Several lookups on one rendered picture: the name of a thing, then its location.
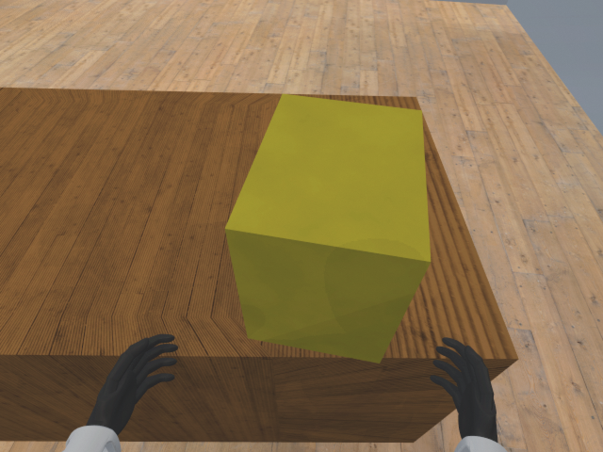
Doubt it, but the left robot hand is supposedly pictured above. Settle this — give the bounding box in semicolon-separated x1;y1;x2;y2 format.
86;334;178;436

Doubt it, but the carton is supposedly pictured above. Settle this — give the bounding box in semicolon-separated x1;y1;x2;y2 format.
225;94;431;363

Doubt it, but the pedestal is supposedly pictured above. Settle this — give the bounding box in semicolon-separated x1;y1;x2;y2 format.
0;88;518;443

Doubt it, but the right robot hand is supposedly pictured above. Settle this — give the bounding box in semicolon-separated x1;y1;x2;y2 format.
430;337;497;442

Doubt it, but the robot left forearm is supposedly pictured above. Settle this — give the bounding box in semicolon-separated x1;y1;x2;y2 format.
62;426;122;452

